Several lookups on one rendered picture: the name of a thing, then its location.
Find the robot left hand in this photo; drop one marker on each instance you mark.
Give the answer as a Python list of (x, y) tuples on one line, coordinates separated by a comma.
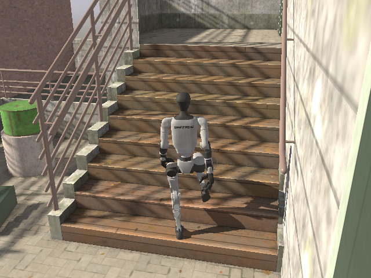
[(167, 160)]

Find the right robot thigh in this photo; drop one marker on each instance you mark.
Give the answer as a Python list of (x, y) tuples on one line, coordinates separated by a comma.
[(199, 162)]

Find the robot left forearm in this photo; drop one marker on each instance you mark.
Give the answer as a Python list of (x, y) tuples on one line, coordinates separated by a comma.
[(162, 152)]

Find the robot right hand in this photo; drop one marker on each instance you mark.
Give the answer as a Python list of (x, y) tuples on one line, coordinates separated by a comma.
[(209, 183)]

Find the right robot upper arm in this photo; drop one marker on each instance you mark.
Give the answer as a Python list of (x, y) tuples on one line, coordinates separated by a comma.
[(202, 122)]

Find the left robot upper arm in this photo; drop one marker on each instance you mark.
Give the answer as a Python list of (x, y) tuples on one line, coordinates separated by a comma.
[(166, 122)]

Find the robot right forearm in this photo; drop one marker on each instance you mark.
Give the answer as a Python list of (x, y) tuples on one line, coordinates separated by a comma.
[(208, 159)]

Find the robot right shin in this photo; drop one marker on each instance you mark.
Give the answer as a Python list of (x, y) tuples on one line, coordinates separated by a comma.
[(199, 177)]

